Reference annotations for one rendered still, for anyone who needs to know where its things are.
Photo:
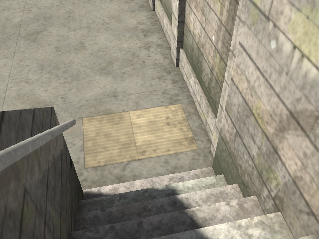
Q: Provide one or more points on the stairs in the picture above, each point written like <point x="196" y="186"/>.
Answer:
<point x="195" y="204"/>

